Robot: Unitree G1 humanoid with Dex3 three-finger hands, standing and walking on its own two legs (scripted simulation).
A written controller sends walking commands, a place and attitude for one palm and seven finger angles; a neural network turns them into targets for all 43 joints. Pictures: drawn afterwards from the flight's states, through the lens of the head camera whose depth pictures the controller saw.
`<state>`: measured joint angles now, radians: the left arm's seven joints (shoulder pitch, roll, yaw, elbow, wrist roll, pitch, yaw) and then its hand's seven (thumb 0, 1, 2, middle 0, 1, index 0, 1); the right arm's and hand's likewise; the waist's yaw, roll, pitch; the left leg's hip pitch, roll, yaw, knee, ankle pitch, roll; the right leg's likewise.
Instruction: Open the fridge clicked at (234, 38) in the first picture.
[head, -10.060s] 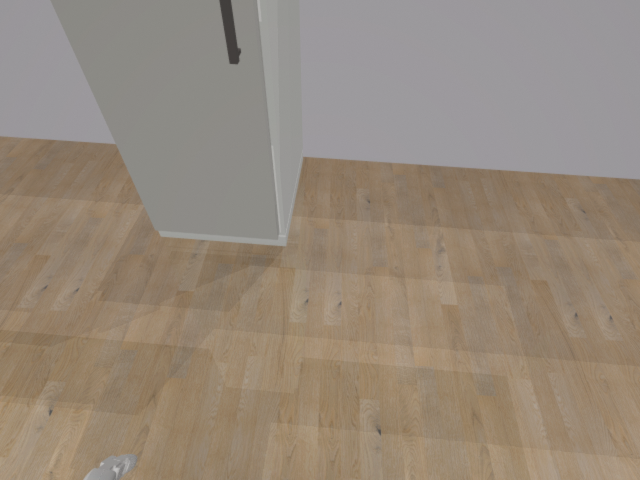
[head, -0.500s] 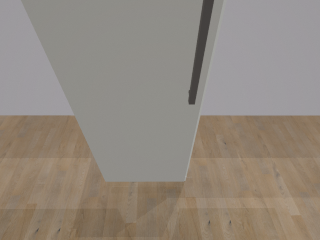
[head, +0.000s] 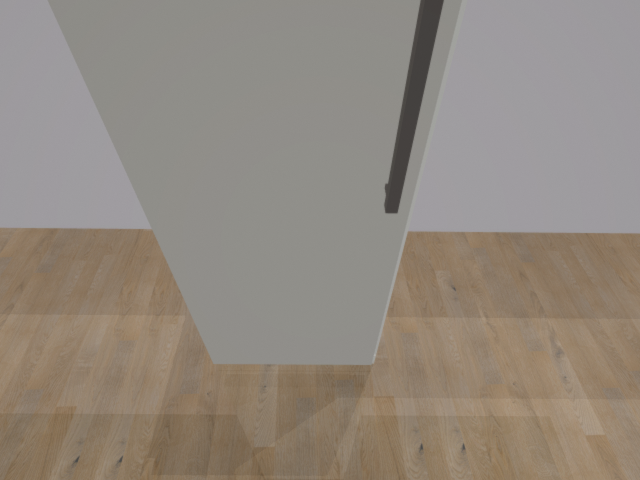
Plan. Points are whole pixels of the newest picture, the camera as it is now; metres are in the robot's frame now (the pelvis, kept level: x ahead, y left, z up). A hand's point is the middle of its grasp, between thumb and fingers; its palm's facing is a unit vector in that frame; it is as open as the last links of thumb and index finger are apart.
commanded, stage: look again from close up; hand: right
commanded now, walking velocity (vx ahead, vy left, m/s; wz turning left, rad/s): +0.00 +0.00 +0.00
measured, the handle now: (408, 100) +0.55 -0.08 +0.22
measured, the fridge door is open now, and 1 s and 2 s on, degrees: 0 0 0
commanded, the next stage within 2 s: shuffle to correct the standing spot in 0.14 s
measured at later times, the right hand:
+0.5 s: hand out of the picture +0.02 -0.18 -0.18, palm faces -0.03 +0.98 -0.20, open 7.4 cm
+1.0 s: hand out of the picture +0.06 -0.14 -0.18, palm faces +0.02 +0.98 -0.17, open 7.3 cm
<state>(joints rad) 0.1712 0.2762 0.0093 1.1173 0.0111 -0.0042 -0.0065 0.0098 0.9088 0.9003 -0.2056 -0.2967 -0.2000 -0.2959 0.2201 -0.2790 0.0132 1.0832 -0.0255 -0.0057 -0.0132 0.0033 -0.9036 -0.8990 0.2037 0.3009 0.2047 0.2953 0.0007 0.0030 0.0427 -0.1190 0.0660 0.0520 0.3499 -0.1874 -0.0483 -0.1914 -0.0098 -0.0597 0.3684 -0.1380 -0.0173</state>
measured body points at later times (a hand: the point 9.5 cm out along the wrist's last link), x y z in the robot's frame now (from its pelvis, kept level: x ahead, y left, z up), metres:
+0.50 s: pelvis +0.03 +0.00 +0.00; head +0.02 -0.01 +0.45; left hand +0.04 +0.24 -0.16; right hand +0.02 -0.23 -0.17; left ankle +0.00 +0.15 -0.75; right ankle +0.04 -0.11 -0.75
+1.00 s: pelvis +0.06 +0.02 -0.01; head +0.09 +0.01 +0.44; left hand +0.08 +0.25 -0.16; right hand +0.06 -0.19 -0.17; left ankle +0.00 +0.15 -0.74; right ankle +0.04 -0.10 -0.74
